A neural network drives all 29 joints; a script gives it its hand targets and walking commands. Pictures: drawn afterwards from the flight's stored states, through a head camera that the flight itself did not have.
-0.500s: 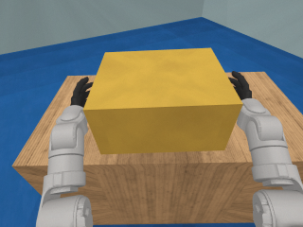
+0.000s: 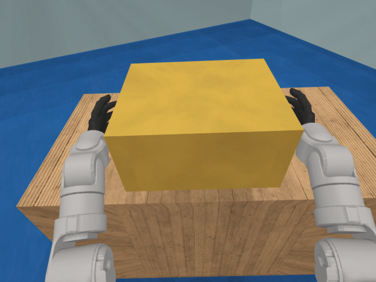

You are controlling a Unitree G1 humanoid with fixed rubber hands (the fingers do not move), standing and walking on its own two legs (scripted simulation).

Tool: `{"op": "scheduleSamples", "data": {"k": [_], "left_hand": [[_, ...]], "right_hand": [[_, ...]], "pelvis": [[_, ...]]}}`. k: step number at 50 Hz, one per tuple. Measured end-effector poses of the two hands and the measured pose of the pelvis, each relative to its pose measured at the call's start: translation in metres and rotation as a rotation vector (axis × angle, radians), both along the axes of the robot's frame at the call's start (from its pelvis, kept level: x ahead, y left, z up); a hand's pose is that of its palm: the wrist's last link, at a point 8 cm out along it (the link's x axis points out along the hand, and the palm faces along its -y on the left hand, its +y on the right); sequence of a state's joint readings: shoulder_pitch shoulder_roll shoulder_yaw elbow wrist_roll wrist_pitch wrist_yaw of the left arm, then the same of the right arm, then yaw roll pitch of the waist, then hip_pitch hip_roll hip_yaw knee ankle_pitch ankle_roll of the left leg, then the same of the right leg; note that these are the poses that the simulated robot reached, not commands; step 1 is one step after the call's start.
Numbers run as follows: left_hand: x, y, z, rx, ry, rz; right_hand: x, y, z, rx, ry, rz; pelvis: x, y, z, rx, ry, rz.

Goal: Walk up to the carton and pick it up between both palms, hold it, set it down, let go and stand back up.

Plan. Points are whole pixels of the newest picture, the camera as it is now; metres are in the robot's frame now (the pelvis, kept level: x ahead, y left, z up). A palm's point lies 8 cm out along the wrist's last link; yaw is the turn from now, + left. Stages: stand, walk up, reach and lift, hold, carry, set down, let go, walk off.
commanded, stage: hold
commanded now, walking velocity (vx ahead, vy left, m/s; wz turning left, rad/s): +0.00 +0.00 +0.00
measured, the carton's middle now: (199, 120) +0.41 -0.01 +0.16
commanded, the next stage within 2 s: none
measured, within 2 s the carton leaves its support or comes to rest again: neither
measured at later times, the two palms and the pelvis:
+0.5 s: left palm (99, 133) +0.37 +0.19 +0.17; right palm (300, 124) +0.36 -0.21 +0.18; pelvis +0.00 +0.00 +0.00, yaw +0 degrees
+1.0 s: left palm (104, 138) +0.36 +0.19 +0.16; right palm (303, 131) +0.35 -0.22 +0.16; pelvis +0.01 +0.00 +0.00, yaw +0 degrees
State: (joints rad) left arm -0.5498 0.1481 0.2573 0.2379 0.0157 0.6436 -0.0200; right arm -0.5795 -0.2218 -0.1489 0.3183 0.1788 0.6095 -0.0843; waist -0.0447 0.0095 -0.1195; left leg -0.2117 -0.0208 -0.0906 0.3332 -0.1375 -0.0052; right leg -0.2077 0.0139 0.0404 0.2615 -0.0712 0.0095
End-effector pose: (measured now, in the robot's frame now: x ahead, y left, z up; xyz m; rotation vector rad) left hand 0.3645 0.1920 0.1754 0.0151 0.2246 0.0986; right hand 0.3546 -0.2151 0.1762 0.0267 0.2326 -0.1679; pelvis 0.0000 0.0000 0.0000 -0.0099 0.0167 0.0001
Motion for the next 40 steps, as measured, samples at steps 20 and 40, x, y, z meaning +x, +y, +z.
{"op": "scheduleSamples", "data": {"k": [20, 40], "left_hand": [[-0.0001, 0.0014, -0.0006, -0.012, 0.000, 0.001], [-0.0036, -0.0009, 0.0013, -0.006, -0.027, 0.012]], "right_hand": [[0.0027, 0.0018, 0.0033, -0.007, 0.000, 0.006], [0.0018, 0.0001, -0.0011, 0.012, -0.034, 0.020]], "pelvis": [[-0.0002, -0.0030, 0.0001, 0.000, -0.003, 0.006], [0.0032, -0.0014, -0.0001, -0.001, 0.012, 0.011]]}}
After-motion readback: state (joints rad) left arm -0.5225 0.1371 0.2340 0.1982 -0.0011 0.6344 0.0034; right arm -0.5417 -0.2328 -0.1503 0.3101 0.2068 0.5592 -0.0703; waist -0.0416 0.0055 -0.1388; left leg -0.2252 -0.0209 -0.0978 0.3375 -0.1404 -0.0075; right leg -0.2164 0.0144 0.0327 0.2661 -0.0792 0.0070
